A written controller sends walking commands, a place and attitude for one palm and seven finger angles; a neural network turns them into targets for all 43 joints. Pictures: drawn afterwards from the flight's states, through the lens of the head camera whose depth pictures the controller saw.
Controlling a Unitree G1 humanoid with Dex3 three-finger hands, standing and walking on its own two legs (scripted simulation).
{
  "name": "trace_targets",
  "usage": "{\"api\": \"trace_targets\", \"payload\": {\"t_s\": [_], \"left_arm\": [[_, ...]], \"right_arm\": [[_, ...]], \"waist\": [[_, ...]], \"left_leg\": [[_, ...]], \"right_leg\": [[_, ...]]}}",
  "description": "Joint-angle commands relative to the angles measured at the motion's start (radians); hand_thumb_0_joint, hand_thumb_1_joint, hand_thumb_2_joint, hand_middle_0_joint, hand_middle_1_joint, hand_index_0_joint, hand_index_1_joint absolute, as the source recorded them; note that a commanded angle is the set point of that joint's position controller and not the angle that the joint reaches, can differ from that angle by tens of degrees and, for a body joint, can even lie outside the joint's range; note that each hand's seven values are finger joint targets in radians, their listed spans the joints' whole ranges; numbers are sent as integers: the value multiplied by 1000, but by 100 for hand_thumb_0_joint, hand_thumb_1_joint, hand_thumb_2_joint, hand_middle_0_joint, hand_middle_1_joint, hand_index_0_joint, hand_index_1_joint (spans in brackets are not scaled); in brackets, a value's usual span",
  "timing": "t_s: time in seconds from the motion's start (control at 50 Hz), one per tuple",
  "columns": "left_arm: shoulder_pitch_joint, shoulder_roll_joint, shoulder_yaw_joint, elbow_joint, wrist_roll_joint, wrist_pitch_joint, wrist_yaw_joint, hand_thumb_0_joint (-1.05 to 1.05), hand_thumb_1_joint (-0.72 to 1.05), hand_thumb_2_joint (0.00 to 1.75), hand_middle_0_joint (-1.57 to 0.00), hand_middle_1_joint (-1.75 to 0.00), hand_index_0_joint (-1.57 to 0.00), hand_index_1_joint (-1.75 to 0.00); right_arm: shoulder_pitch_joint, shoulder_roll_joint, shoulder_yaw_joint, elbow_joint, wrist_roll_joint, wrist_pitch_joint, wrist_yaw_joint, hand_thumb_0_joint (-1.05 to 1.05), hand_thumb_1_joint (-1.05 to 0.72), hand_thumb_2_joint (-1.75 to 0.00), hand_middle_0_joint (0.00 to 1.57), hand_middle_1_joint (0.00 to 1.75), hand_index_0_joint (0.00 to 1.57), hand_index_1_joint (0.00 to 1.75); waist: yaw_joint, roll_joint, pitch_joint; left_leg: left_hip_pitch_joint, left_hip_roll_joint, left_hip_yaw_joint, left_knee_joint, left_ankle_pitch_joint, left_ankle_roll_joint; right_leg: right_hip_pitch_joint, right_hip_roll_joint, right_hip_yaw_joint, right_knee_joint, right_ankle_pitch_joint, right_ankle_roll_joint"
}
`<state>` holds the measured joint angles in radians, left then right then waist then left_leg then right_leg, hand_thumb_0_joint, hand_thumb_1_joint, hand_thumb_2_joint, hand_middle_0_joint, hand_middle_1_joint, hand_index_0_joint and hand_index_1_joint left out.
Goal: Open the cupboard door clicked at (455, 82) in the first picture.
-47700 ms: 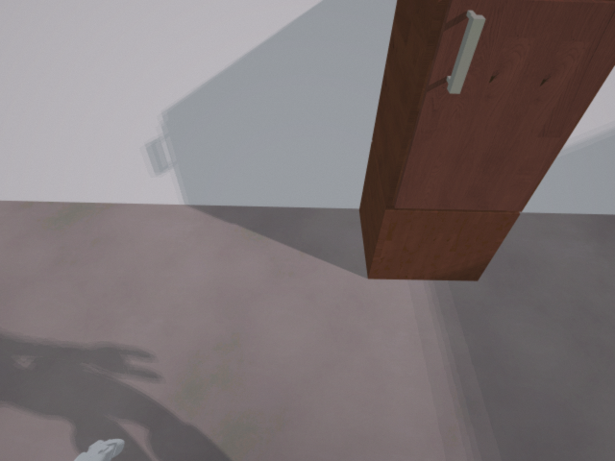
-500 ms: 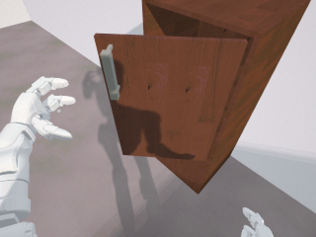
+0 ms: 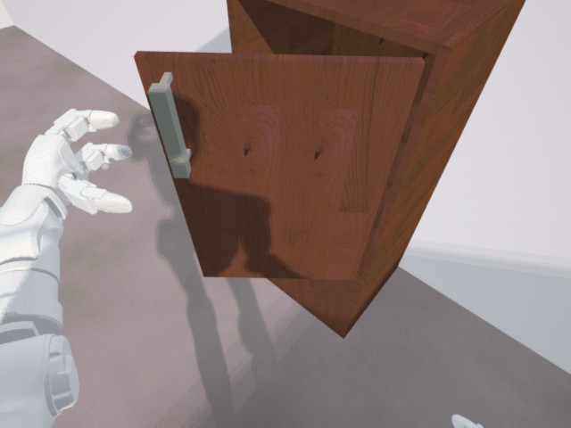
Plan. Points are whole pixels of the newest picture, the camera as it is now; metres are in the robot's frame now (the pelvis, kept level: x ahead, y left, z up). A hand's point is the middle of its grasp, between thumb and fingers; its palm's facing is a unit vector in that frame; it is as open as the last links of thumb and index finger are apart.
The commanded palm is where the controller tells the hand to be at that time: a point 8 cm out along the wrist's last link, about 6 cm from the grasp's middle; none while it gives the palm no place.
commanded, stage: move the hooked fingers beside the handle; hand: left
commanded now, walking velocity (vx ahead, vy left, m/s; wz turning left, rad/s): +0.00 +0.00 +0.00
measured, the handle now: (175, 127) +0.52 +0.18 +0.16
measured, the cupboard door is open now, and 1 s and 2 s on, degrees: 40 40 40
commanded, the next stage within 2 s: slide the fingers in behind the handle in 1.54 s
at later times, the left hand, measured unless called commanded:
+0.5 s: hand (135, 140) +0.47 +0.23 +0.16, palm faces +0.02 -1.00 +0.00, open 14.0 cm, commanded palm +0.45 +0.28 +0.16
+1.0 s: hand (128, 144) +0.46 +0.23 +0.16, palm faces -0.01 -1.00 +0.01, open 14.0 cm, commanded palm +0.44 +0.28 +0.16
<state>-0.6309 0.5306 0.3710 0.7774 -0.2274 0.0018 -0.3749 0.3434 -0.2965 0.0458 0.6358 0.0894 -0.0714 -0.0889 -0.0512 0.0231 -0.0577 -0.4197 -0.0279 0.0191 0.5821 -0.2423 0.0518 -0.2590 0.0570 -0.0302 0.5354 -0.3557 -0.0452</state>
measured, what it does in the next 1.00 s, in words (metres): stands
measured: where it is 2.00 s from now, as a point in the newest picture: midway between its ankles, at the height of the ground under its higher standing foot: outside the picture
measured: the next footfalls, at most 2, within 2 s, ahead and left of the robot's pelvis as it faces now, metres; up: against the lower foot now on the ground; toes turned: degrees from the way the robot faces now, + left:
none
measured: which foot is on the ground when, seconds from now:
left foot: down 0.00-1.00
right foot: down 0.00-1.00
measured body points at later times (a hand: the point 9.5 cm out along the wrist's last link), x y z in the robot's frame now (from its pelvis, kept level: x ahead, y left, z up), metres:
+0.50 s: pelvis +0.00 +0.00 -0.01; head +0.05 +0.00 +0.44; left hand +0.46 +0.28 +0.17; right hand +0.04 -0.28 -0.12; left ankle +0.03 +0.09 -0.73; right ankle -0.05 -0.09 -0.73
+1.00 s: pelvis +0.01 +0.00 -0.01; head +0.05 +0.00 +0.44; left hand +0.46 +0.29 +0.17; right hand +0.06 -0.28 -0.12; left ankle +0.03 +0.09 -0.73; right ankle -0.05 -0.09 -0.73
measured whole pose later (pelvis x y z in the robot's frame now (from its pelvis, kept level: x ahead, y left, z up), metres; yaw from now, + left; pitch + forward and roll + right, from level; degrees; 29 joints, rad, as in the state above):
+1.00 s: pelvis +0.01 +0.00 -0.01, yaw -1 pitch +9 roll -2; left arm -0.77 0.55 0.38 0.96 -0.21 -0.12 -0.38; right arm 0.38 -0.30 0.02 0.63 0.08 0.02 -0.06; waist -0.08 0.03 -0.09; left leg -0.52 -0.01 0.03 0.65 -0.29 0.05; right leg -0.35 0.07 -0.02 0.58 -0.39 -0.04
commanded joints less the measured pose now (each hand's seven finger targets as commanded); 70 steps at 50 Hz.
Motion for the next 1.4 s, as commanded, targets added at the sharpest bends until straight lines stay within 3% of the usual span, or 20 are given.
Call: {"api": "trace_targets", "payload": {"t_s": [0.0, 0.14, 0.18, 0.26, 0.36, 0.38, 0.46, 0.54, 0.58, 0.66, 0.84, 0.88, 0.9, 0.92, 1.0, 1.12, 1.26, 1.28, 1.34, 1.38], "left_arm": [[-493, 282, 47, -181, -28, -83, -14, 0, -50, 30, -30, -120, -30, -120], [-572, 292, 39, -114, -12, -123, -1, 0, -50, 30, -30, -120, -30, -120], [-576, 309, 46, -44, -12, -125, 4, 0, -50, 30, -30, -120, -30, -120], [-649, 300, 25, 4, 10, -136, 7, 0, -50, 30, -30, -120, -30, -120], [-730, 322, 28, 78, 26, -175, 17, 0, -50, 30, -30, -120, -30, -120], [-739, 352, 48, 102, 20, -186, 23, 0, -50, 30, -30, -120, -30, -120], [-771, 360, 44, 118, 48, -207, 18, 0, -50, 30, -30, -120, -30, -120], [-691, 377, 74, 145, 44, -213, 11, 0, -50, 30, -30, -120, -30, -120], [-682, 325, 41, 135, 23, -212, -1, 0, -50, 30, -30, -120, -30, -120], [-630, 404, 107, 120, 31, -198, -9, 0, -50, 30, -30, -120, -30, -120], [-629, 351, 85, -47, 11, -226, -7, 0, -50, 30, -30, -120, -30, -120], [-611, 305, 53, -82, -10, -218, -11, 0, -50, 30, -30, -120, -30, -120], [-581, 336, 86, -54, -4, -200, -10, 0, -50, 30, -30, -120, -30, -120], [-600, 277, 33, -51, -7, -184, -15, 0, -50, 30, -30, -120, -30, -120], [-605, 252, 9, 42, 4, -128, 10, 0, -50, 30, -30, -120, -30, -120], [-692, 321, 58, 13, 23, -183, 55, 0, -50, 30, -30, -120, -30, -120], [-775, 254, -18, 44, 40, -226, 48, 0, -50, 30, -30, -120, -30, -120], [-758, 219, -38, 75, 26, -217, 44, 0, -50, 30, -30, -120, -30, -120], [-677, 323, 50, 156, 20, -176, 30, 0, -50, 30, -30, -120, -30, -120], [-681, 329, 41, 171, 20, -168, 25, 0, -50, 30, -30, -120, -30, -120]], "right_arm": [[-9, -162, -70, -114, -5, -41, -10, 0, -90, -90, 20, 30, 20, 30], [24, -166, -72, -87, -8, -27, -5, 0, -90, -90, 20, 30, 20, 30], [42, -170, -75, -78, -8, -18, -8, 0, -90, -90, 20, 30, 20, 30], [53, -172, -73, -77, -12, -9, -2, 0, -90, -90, 20, 30, 20, 30], [80, -177, -73, -63, -18, 4, 0, 0, -90, -90, 20, 30, 20, 30], [95, -179, -75, -58, -19, 9, -5, 0, -90, -90, 20, 30, 20, 30], [112, -182, -77, -53, -23, 15, 2, 0, -90, -90, 20, 30, 20, 30], [127, -184, -80, -61, -26, 32, 7, 0, -90, -90, 20, 30, 20, 30], [134, -180, -83, -69, -26, 37, 7, 0, -90, -90, 20, 30, 20, 30], [135, -187, -87, -77, -24, 51, 10, 0, -90, -90, 20, 30, 20, 30], [112, -175, -91, -89, -21, 57, 17, 0, -90, -90, 20, 30, 20, 30], [111, -172, -92, -95, -19, 56, 15, 0, -90, -90, 20, 30, 20, 30], [102, -177, -93, -89, -18, 57, 16, 0, -90, -90, 20, 30, 20, 30], [93, -171, -90, -91, -14, 57, 17, 0, -90, -90, 20, 30, 20, 30], [83, -171, -84, -90, -10, 59, 13, 0, -90, -90, 20, 30, 20, 30], [80, -171, -76, -94, -20, 52, 12, 0, -90, -90, 20, 30, 20, 30], [76, -167, -71, -68, -20, 37, 8, 0, -90, -90, 20, 30, 20, 30], [87, -166, -73, -67, -20, 37, 6, 0, -90, -90, 20, 30, 20, 30], [92, -181, -71, -71, -19, 43, 4, 0, -90, -90, 20, 30, 20, 30], [99, -178, -69, -78, -16, 49, 0, 0, -90, -90, 20, 30, 20, 30]], "waist": [[-12, 31, -276], [-26, 82, -285], [-34, 25, -265], [-40, 65, -283], [-62, 53, -289], [-67, 3, -285], [-62, 93, -354], [-42, 69, -386], [-49, 36, -382], [-25, 33, -379], [-30, 148, -413], [-38, 115, -427], [-24, 91, -405], [-43, 101, -376], [-49, 34, -262], [-45, 45, -340], [-66, 137, -353], [-80, 84, -340], [-44, 13, -323], [-49, 1, -303]], "left_leg": [[337, 30, -72, -13, 254, 12], [346, 32, -81, -3, 255, 7], [307, 32, -74, 1, 241, 13], [304, 30, -72, 9, 241, 10], [276, 33, -74, 23, 216, 11], [250, 33, -68, 30, 218, 17], [294, 35, -78, 42, 253, 8], [293, 38, -76, 49, 293, 8], [276, 33, -62, 55, 313, 14], [253, 33, -56, 54, 327, 16], [378, 41, -71, 69, 407, 7], [399, 45, -73, 73, 452, 11], [379, 46, -76, 71, 434, 9], [373, 44, -73, 65, 419, 9], [295, 41, -73, 46, 305, 13], [304, 39, -83, 51, 273, 6], [364, 45, -109, 54, 254, -5], [344, 43, -101, 58, 255, 5], [257, 38, -83, 43, 222, 9], [211, 32, -71, 47, 221, 15]], "right_leg": [[-146, -22, 28, -74, 349, 22], [-184, -20, 25, -61, 329, 17], [-173, -25, 23, -63, 320, 20], [-196, -25, 29, -49, 333, 23], [-220, -22, 35, -41, 309, 27], [-199, -26, 35, -43, 315, 29], [-223, -21, 37, -22, 333, 26], [-202, -15, 32, -11, 368, 26], [-178, -14, 27, -11, 397, 28], [-157, -11, 35, -3, 449, 31], [-209, 1, 27, -1, 444, 21], [-199, 1, 18, -2, 452, 20], [-203, 4, 20, -2, 454, 22], [-217, 1, 18, -6, 449, 24], [-252, -4, 12, -20, 364, 24], [-226, -13, 25, -7, 338, 22], [-289, -11, 17, -7, 277, 14], [-278, -12, 12, -13, 282, 17], [-217, -16, 26, -20, 312, 22], [-194, -22, 26, -17, 328, 25]]}}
